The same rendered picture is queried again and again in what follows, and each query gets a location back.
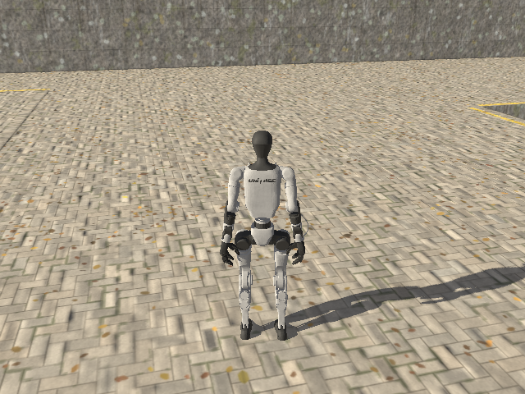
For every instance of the robot left upper arm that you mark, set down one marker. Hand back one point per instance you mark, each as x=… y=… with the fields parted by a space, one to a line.
x=237 y=173

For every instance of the robot left forearm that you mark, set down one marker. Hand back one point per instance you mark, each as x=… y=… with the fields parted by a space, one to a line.
x=228 y=225

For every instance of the left robot hand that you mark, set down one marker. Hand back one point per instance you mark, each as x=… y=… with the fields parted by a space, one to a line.
x=225 y=254

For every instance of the robot right upper arm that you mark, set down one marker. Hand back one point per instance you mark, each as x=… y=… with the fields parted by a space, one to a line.
x=287 y=173

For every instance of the robot left foot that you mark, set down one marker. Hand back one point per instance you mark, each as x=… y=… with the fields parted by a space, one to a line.
x=245 y=332

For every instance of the right robot hand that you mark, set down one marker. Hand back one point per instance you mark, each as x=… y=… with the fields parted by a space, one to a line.
x=300 y=252

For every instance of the robot left shin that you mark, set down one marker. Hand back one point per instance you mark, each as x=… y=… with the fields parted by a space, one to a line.
x=245 y=300

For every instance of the robot right forearm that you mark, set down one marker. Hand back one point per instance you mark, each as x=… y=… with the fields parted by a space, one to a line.
x=296 y=225

